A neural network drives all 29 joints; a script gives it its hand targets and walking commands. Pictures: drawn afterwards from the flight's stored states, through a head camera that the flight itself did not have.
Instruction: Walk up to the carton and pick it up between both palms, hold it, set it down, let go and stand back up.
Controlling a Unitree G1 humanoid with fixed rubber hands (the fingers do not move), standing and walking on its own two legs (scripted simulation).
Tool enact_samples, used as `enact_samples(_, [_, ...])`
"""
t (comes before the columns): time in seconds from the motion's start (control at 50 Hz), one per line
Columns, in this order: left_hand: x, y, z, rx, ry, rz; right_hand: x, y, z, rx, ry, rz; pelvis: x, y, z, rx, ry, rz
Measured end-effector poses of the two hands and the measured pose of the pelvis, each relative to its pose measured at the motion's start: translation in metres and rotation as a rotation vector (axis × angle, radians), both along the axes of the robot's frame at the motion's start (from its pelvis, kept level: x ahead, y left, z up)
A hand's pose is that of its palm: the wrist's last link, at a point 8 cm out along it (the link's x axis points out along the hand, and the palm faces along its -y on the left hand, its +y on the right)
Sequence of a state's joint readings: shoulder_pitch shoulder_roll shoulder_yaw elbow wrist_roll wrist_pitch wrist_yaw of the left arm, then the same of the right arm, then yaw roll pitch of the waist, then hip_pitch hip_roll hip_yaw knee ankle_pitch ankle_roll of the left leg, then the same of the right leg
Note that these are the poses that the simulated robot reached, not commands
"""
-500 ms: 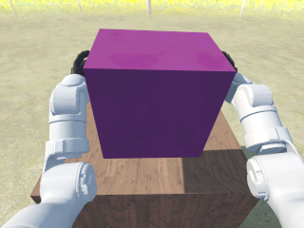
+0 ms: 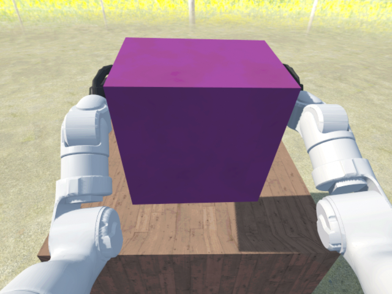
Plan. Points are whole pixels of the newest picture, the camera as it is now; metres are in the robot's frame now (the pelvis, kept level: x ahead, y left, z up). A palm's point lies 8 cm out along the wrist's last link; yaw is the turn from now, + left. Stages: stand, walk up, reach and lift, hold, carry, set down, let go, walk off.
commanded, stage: hold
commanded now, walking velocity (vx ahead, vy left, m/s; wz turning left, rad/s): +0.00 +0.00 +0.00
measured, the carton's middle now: (196, 125) +0.38 +0.01 +0.22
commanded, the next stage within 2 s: none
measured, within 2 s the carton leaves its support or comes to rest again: neither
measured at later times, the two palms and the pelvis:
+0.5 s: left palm (104, 103) +0.36 +0.18 +0.28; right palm (296, 104) +0.37 -0.18 +0.27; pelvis +0.00 +0.00 +0.00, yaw +0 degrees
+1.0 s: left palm (99, 103) +0.37 +0.19 +0.27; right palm (290, 101) +0.37 -0.17 +0.27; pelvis +0.00 +0.00 +0.00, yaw +0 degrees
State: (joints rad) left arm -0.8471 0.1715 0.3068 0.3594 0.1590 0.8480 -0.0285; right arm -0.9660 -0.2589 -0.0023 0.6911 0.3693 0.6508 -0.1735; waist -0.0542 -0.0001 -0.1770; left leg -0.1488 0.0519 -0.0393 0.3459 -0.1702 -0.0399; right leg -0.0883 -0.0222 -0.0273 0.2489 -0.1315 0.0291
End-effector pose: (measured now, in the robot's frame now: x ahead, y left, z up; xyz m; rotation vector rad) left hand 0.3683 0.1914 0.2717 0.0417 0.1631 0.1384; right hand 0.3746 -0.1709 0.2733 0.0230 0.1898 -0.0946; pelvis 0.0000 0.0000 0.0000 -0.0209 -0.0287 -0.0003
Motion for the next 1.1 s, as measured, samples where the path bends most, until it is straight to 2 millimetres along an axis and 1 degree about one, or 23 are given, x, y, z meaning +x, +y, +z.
enact_samples(0.14, [0.000, 0.002, -0.002, 0.003, -0.007, -0.003, -0.001, 0.002, -0.003, 0.007, -0.006, -0.003, 0.001, 0.002, 0.000, -0.002, -0.001, 0.007])
enact_samples(0.32, [0.000, -0.004, -0.007, 0.006, 0.006, -0.003, -0.002, -0.004, -0.011, 0.016, 0.007, -0.007, -0.003, 0.004, 0.000, -0.002, 0.003, -0.005])
enact_samples(0.5, [-0.005, -0.009, 0.004, 0.008, -0.024, 0.006, -0.006, -0.009, -0.004, 0.023, -0.022, -0.001, -0.004, -0.001, 0.000, -0.002, 0.003, 0.000])
enact_samples(0.6, [-0.003, -0.011, 0.002, -0.007, 0.002, -0.005, -0.007, -0.011, -0.005, 0.017, 0.003, -0.011, -0.006, -0.004, 0.000, 0.002, -0.007, -0.005])
enact_samples(0.68, [-0.003, -0.008, 0.000, -0.003, 0.008, -0.006, -0.006, -0.008, -0.006, 0.000, 0.010, -0.007, -0.006, -0.004, 0.000, 0.002, 0.006, -0.006])
enact_samples(0.84, [-0.003, 0.000, 0.008, 0.014, -0.015, 0.003, -0.003, 0.000, 0.002, 0.010, -0.012, 0.003, -0.004, -0.001, 0.000, 0.000, 0.000, 0.002])
enact_samples(0.96, [-0.001, 0.002, 0.004, 0.005, -0.008, -0.004, -0.003, 0.002, 0.001, 0.004, -0.004, -0.003, -0.003, 0.001, 0.000, -0.001, -0.001, 0.005])
enact_samples(1.1, [-0.001, -0.001, 0.000, 0.008, -0.008, -0.008, -0.004, 0.000, -0.003, 0.010, -0.004, -0.009, -0.003, 0.004, 0.000, -0.002, 0.002, -0.004])
